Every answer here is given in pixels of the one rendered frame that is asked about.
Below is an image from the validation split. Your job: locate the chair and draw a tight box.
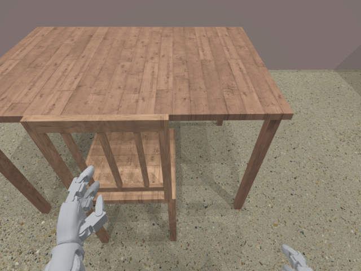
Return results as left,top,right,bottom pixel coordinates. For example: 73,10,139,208
20,114,177,243

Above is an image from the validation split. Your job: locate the robot left hand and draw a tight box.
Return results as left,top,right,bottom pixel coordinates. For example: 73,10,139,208
56,165,108,246

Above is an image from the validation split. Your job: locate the robot left forearm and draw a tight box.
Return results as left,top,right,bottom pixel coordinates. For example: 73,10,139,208
44,242,86,271

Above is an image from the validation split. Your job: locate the table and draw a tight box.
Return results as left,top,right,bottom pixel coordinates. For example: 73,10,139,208
0,27,294,213

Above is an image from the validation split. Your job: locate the robot right hand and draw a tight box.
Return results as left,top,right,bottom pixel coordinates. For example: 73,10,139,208
281,244,313,271

